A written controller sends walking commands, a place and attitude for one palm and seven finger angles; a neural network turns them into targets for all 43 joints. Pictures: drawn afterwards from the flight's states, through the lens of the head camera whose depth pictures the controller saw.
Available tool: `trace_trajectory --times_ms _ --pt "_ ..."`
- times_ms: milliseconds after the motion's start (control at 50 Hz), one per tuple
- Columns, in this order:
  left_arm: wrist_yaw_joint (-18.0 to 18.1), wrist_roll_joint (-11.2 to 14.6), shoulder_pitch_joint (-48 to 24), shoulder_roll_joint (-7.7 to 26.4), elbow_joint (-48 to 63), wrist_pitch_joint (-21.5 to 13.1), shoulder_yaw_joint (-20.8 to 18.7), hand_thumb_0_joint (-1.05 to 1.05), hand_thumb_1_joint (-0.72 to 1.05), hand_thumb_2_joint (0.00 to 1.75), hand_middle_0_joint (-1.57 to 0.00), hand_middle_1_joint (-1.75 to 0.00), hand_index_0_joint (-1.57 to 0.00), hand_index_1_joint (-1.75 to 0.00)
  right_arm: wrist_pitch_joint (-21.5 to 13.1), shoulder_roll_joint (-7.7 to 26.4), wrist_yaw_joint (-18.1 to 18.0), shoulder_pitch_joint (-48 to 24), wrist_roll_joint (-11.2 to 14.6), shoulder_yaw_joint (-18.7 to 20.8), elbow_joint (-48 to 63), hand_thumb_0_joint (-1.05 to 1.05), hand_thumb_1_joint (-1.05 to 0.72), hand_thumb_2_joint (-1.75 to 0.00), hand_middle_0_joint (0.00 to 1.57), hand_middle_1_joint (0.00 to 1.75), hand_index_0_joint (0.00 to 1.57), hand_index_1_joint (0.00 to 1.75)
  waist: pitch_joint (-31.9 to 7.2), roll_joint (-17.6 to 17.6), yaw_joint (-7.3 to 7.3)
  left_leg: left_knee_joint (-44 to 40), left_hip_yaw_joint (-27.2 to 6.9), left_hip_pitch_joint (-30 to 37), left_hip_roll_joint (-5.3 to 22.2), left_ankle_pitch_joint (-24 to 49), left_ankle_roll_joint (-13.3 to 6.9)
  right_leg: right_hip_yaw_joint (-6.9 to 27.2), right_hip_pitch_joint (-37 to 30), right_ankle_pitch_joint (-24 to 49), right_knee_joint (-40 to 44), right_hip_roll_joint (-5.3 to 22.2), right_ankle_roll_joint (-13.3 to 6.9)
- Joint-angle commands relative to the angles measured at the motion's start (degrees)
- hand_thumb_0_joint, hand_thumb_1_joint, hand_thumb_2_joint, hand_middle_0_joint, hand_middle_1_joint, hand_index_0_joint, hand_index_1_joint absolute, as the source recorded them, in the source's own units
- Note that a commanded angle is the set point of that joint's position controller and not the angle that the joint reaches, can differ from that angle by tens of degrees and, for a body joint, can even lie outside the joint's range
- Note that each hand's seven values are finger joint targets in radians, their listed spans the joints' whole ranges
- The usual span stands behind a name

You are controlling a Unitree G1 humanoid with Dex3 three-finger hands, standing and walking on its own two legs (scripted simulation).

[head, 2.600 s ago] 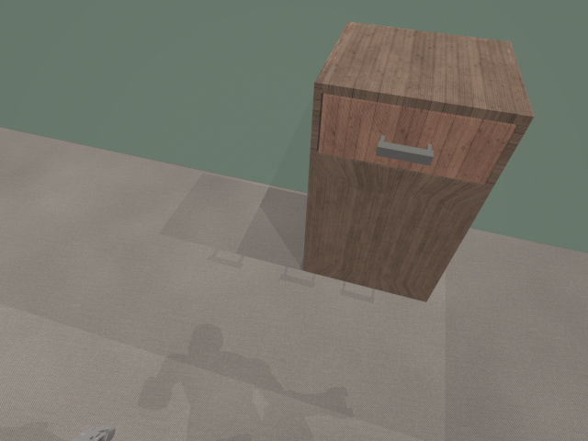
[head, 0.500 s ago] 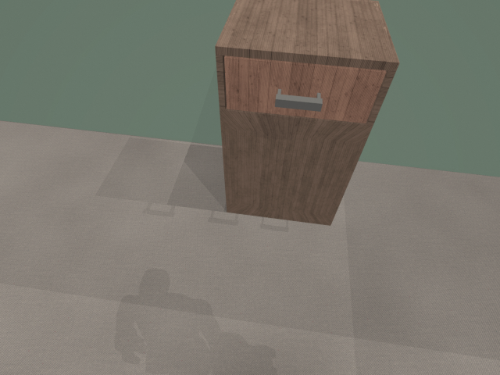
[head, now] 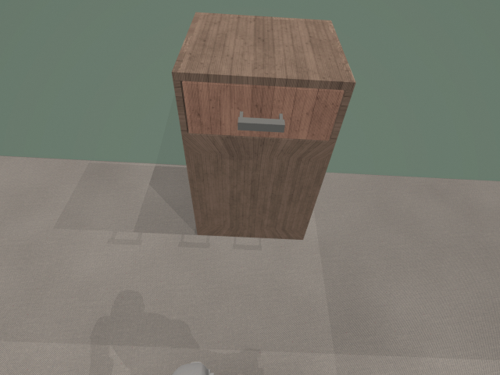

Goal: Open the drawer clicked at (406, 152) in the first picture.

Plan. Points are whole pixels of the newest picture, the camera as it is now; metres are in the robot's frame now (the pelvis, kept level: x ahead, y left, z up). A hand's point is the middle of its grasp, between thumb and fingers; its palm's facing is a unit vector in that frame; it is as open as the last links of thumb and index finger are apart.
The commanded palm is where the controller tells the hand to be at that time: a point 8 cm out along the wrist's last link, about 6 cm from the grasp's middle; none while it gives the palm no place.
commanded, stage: take the last steps up to it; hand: left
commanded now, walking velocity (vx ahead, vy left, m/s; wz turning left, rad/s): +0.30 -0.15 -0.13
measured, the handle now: (261, 120) +0.80 +0.03 -0.07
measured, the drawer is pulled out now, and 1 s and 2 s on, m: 0.00 0.00 0.00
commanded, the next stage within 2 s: come to a stop and stand still in 0.58 s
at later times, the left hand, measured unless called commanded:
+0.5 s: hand (178, 314) +0.26 +0.17 -0.17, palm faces -0.15 -0.98 -0.14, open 7.4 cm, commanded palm none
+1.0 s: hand (219, 268) +0.38 +0.10 -0.19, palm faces -0.01 -0.99 -0.17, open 7.2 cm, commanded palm none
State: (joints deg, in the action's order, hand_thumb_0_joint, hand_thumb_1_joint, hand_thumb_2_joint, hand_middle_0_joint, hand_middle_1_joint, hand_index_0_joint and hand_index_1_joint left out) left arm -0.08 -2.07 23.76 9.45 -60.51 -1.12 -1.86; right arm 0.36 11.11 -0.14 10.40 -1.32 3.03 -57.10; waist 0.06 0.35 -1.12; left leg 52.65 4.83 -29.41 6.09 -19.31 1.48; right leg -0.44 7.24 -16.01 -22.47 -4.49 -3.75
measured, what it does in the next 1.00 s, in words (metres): walks ahead: left foot, then right foot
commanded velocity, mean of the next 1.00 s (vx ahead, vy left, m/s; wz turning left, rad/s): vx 0.06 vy -0.06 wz -0.02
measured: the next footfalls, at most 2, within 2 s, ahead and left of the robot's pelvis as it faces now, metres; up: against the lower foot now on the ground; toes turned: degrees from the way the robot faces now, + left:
left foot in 0.10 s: +0.13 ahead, +0.12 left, +0.00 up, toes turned +7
right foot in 0.62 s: +0.34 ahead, -0.20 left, +0.00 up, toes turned -13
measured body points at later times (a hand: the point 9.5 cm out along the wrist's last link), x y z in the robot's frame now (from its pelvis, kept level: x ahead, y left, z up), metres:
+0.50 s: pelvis +0.16 -0.01 +0.01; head +0.20 +0.02 +0.45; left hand +0.27 +0.22 -0.16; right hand +0.03 -0.21 -0.13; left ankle +0.09 +0.12 -0.74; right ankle +0.26 -0.20 -0.68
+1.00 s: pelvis +0.30 -0.07 -0.01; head +0.32 -0.05 +0.44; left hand +0.38 +0.15 -0.18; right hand +0.36 -0.32 -0.14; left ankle +0.35 -0.01 -0.74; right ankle +0.29 -0.19 -0.72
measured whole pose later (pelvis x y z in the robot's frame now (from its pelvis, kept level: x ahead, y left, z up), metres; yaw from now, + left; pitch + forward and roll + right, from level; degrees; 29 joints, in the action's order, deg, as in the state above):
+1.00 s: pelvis +0.30 -0.07 -0.01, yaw -5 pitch -1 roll -2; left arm 2.5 -0.9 10.0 10.4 -57.7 2.1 -2.9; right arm 0.9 9.4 -2.3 8.8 -1.0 2.5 -56.9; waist 3.3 2.0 -0.4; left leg 36.0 8.0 -19.3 1.7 -15.6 -4.6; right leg -6.7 18.0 -24.6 -42.2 1.3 0.2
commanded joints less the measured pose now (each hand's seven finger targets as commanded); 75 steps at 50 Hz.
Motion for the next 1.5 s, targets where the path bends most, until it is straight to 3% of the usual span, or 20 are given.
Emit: trace_trajectory --times_ms 0,60,100,240,500,560,580,600,660,720,800,880,940,1020,1160,1200,1280,1360,1420,1480 --pt "0.5 0.1 1.0 8.9 2.0 -1.0 -2.4 0.00 0.90 0.90 -0.20 -0.30 -0.20 -0.30 -2.6 2.7 -0.1 -3.1 0.3 0.6 4.5 0.00 -0.90 -0.90 0.20 0.30 0.20 0.30 3.1 5.1 0.16 -11.3 1.2 3.8 -1.3 -0.5 -0.6 13.7 2.0 6.4 7.0 14.8 -8.0" --pt "-0.1 0.8 -0.8 7.0 2.0 -0.6 -2.3 0.00 0.90 0.90 -0.20 -0.30 -0.20 -0.30 -3.8 5.8 -1.7 10.3 0.0 1.3 -0.7 0.00 -0.90 -0.90 0.20 0.30 0.20 0.30 -1.0 -1.1 5.92 -26.3 -0.4 30.0 0.2 6.2 -2.1 8.1 13.3 10.9 -10.1 8.6 -3.7" --pt "-1.1 0.4 -1.3 5.1 4.8 -0.5 -2.2 0.00 0.90 0.90 -0.20 -0.30 -0.20 -0.30 -3.7 16.1 -2.6 21.0 -0.6 3.2 -2.8 0.00 -0.90 -0.90 0.20 0.30 0.20 0.30 -3.7 -17.2 8.34 -40.7 -36.3 37.9 26.9 -7.1 -11.4 1.3 31.6 -15.8 -40.5 1.6 1.2" --pt "-2.3 -0.5 -1.8 2.5 1.7 2.2 -3.2 0.00 0.90 0.90 -0.20 -0.30 -0.20 -0.30 -5.2 4.3 -2.8 10.4 -0.1 0.6 -2.5 0.00 -0.90 -0.90 0.20 0.30 0.20 0.30 4.7 -8.0 0.54 -42.1 -5.9 17.7 12.9 6.1 -5.9 2.2 29.3 6.2 -47.1 9.2 4.5" --pt "-2.5 0.5 -20.2 2.2 6.0 0.9 -1.7 0.00 0.90 0.90 -0.20 -0.30 -0.20 -0.30 -3.8 5.7 -2.0 20.3 -0.9 1.5 -7.7 0.00 -0.90 -0.90 0.20 0.30 0.20 0.30 7.7 -11.3 4.96 -37.3 0.3 23.6 13.4 24.0 -7.0 -6.4 21.4 6.1 -14.1 8.9 3.4" --pt "-1.8 0.4 -4.1 6.7 0.7 -0.8 -3.2 0.00 0.90 0.90 -0.20 -0.30 -0.20 -0.30 -3.4 6.0 -1.7 18.5 -0.2 1.9 -8.0 0.00 -0.90 -0.90 0.20 0.30 0.20 0.30 -2.9 -4.7 -2.74 -17.3 3.9 19.1 9.2 27.9 -3.3 -7.6 -4.4 8.4 -4.5 6.2 1.3" --pt "-0.9 0.1 3.1 12.4 -1.4 -1.5 -4.3 0.00 0.90 0.90 -0.20 -0.30 -0.20 -0.30 -3.2 2.8 -0.9 21.1 0.5 1.2 -7.7 0.00 -0.90 -0.90 0.20 0.30 0.20 0.30 -10.3 8.7 -5.14 -1.0 7.1 6.7 4.2 10.1 -1.6 4.4 -19.2 8.4 -2.1 17.7 -1.9" --pt "-0.3 0.8 6.4 16.0 -2.5 -1.7 -4.8 0.00 0.90 0.90 -0.20 -0.30 -0.20 -0.30 -3.0 -0.5 -1.2 20.7 1.0 0.0 -5.5 0.00 -0.90 -0.90 0.20 0.30 0.20 0.30 -14.3 15.4 -4.37 15.1 2.8 -2.7 -2.6 -17.7 -1.2 19.7 -23.6 17.0 1.3 28.3 -6.0" --pt "1.1 1.3 -6.2 9.2 0.4 -1.1 -3.1 0.00 0.90 0.90 -0.20 -0.30 -0.20 -0.30 -1.9 0.4 -1.3 14.6 0.3 0.6 -4.4 0.00 -0.90 -0.90 0.20 0.30 0.20 0.30 -3.7 8.8 -0.99 23.0 -3.4 -4.7 2.8 -8.8 -2.3 12.1 -3.4 7.1 6.9 25.3 -7.4" --pt "2.2 0.8 -13.2 3.7 1.9 -1.8 -0.9 0.00 0.90 0.90 -0.20 -0.30 -0.20 -0.30 -0.5 -3.9 -1.7 17.8 0.1 -1.0 -6.5 0.00 -0.90 -0.90 0.20 0.30 0.20 0.30 -0.5 1.6 4.59 7.4 -3.0 6.6 2.6 -5.4 -0.3 0.4 10.1 33.0 4.8 21.7 -5.6" --pt "2.8 0.8 -11.6 5.4 3.1 -0.4 -1.6 0.00 0.90 0.90 -0.20 -0.30 -0.20 -0.30 0.1 -4.0 -1.8 15.6 0.9 -1.1 -5.1 0.00 -0.90 -0.90 0.20 0.30 0.20 0.30 -3.0 4.4 2.56 -9.7 -0.2 10.1 -1.7 -0.6 0.2 -0.4 4.7 41.8 -0.6 20.0 -6.4" --pt "2.9 1.1 -11.7 7.1 4.3 1.6 -2.7 0.00 0.90 0.90 -0.20 -0.30 -0.20 -0.30 1.1 0.1 -1.7 12.0 0.6 0.4 -2.3 0.00 -0.90 -0.90 0.20 0.30 0.20 0.30 -0.6 6.2 2.96 -20.5 -1.2 17.1 -0.9 12.9 -0.5 1.3 9.4 30.8 -4.9 20.7 -4.6" --pt "3.1 1.5 -10.4 4.4 6.5 2.9 -2.0 0.00 0.90 0.90 -0.20 -0.30 -0.20 -0.30 0.5 6.9 -2.1 8.7 0.0 1.0 0.5 0.00 -0.90 -0.90 0.20 0.30 0.20 0.30 -0.9 -18.2 2.68 -33.4 -18.5 19.8 15.8 55.4 -12.3 -5.8 15.2 -15.1 -27.4 5.8 4.9" --pt "2.8 1.1 -8.9 5.7 5.3 3.1 -2.9 0.00 0.90 0.90 -0.20 -0.30 -0.20 -0.30 0.3 7.7 -2.8 1.7 -0.3 1.0 3.7 0.00 -0.90 -0.90 0.20 0.30 0.20 0.30 -4.3 -5.1 1.30 -29.3 -11.5 24.0 13.0 52.9 -14.5 2.7 21.2 -14.8 -47.0 5.5 5.2" --pt "3.2 1.4 -5.6 7.3 4.6 2.7 -0.8 0.00 0.90 0.90 -0.20 -0.30 -0.20 -0.30 -0.9 13.0 -1.5 -2.0 0.6 2.5 5.1 0.00 -0.90 -0.90 0.20 0.30 0.20 0.30 -8.5 -7.5 0.91 -22.6 -9.9 25.2 12.0 39.5 -10.3 3.1 19.2 -15.2 -27.3 9.4 4.0" --pt "3.0 0.5 -3.4 5.2 6.7 1.7 0.1 0.00 0.90 0.90 -0.20 -0.30 -0.20 -0.30 0.3 8.1 -0.1 0.9 0.2 1.0 7.1 0.00 -0.90 -0.90 0.20 0.30 0.20 0.30 -7.3 -4.0 0.76 -21.8 -6.8 18.3 6.3 19.0 -7.6 -2.7 10.9 -4.8 -10.4 5.8 3.6" --pt "2.4 0.0 -7.2 11.8 9.1 0.5 0.2 0.00 0.90 0.90 -0.20 -0.30 -0.20 -0.30 1.3 3.1 1.2 3.3 0.0 -0.6 8.9 0.00 -0.90 -0.90 0.20 0.30 0.20 0.30 -2.4 -5.6 4.68 -17.0 -1.0 20.3 -5.5 -3.9 -2.1 9.1 22.7 -17.9 0.6 15.1 -1.9" --pt "2.1 0.1 -9.0 12.7 9.1 1.5 -0.9 0.00 0.90 0.90 -0.20 -0.30 -0.20 -0.30 1.8 5.7 1.4 7.0 -0.4 0.5 7.6 0.00 -0.90 -0.90 0.20 0.30 0.20 0.30 7.5 14.4 4.11 -8.6 0.4 15.5 -6.1 -7.1 -2.1 10.5 30.8 -34.7 5.1 14.9 -1.5" --pt "1.8 0.1 -10.7 12.2 9.8 1.7 -1.5 0.00 0.90 0.90 -0.20 -0.30 -0.20 -0.30 1.1 5.2 1.3 15.0 -0.6 0.1 5.6 0.00 -0.90 -0.90 0.20 0.30 0.20 0.30 8.2 3.9 6.72 -15.1 -0.7 17.0 -6.1 -9.8 -2.8 5.6 31.7 -31.5 -4.3 11.6 -1.1" --pt "1.6 0.6 -5.4 5.9 9.8 1.9 -0.7 0.00 0.90 0.90 -0.20 -0.30 -0.20 -0.30 -0.2 10.3 0.3 17.7 -1.2 1.0 4.6 0.00 -0.90 -0.90 0.20 0.30 0.20 0.30 8.4 -18.8 4.05 -44.8 -32.6 5.7 8.8 -37.9 -10.2 -4.8 26.7 -18.2 -35.5 1.1 1.5"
